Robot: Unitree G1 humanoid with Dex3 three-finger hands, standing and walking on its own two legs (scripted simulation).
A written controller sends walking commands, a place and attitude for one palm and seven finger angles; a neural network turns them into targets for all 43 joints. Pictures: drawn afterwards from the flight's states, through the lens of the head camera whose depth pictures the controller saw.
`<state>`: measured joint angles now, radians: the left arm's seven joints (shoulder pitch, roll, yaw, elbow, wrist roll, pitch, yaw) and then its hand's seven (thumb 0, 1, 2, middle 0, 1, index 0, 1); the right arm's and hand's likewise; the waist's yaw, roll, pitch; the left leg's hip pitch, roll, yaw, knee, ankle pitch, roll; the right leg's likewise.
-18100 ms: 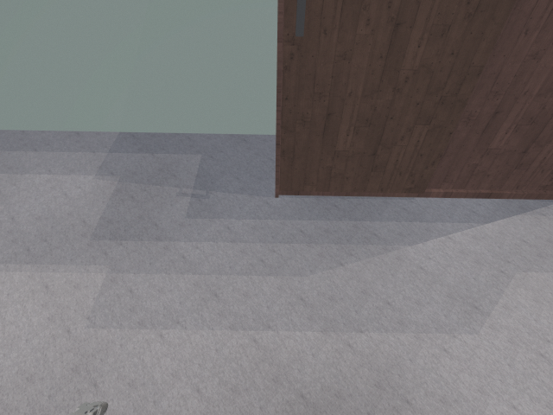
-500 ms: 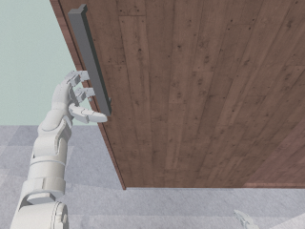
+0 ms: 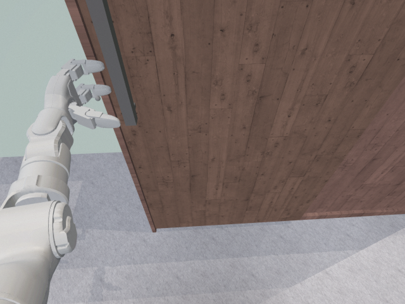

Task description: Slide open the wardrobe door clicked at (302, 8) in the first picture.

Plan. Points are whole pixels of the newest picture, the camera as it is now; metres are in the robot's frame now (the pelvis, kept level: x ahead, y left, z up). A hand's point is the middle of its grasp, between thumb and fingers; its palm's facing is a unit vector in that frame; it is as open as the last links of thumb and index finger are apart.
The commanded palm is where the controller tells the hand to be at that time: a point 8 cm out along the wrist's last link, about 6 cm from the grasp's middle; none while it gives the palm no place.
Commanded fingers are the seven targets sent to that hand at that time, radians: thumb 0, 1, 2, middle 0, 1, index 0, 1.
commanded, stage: move the hooked fingers beside the handle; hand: left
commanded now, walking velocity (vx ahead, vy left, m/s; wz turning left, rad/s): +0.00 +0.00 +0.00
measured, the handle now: (117, 61) +0.54 +0.17 +0.21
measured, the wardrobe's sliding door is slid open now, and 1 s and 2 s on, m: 0.00 0.00 0.00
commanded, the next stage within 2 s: feel for the door with the fingertips in 1.08 s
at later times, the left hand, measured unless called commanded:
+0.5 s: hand (89, 99) +0.47 +0.22 +0.17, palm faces +0.04 -1.00 -0.02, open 14.0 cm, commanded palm +0.45 +0.27 +0.16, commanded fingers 0.00 -0.50 0.30 -0.30 -1.20 -0.30 -1.20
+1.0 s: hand (88, 98) +0.47 +0.22 +0.17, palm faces +0.03 -1.00 +0.00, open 14.0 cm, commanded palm +0.44 +0.28 +0.16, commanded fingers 0.00 -0.50 0.30 -0.30 -1.20 -0.30 -1.20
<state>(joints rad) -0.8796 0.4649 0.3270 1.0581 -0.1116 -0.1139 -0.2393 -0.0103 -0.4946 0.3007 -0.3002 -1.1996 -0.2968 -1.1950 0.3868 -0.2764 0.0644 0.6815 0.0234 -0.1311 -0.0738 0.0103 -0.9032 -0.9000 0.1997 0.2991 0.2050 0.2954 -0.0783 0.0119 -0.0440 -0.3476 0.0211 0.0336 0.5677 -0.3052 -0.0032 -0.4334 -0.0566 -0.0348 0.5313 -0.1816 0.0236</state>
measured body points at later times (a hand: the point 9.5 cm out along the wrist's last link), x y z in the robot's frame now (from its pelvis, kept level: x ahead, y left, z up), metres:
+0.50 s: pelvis +0.01 +0.00 +0.00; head +0.05 +0.00 +0.44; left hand +0.46 +0.28 +0.17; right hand +0.04 -0.27 -0.11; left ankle -0.01 +0.12 -0.73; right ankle +0.05 -0.14 -0.73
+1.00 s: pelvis +0.03 +0.00 +0.00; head +0.07 +0.00 +0.45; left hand +0.46 +0.28 +0.17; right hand +0.12 -0.26 -0.11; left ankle -0.01 +0.12 -0.73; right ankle +0.05 -0.14 -0.73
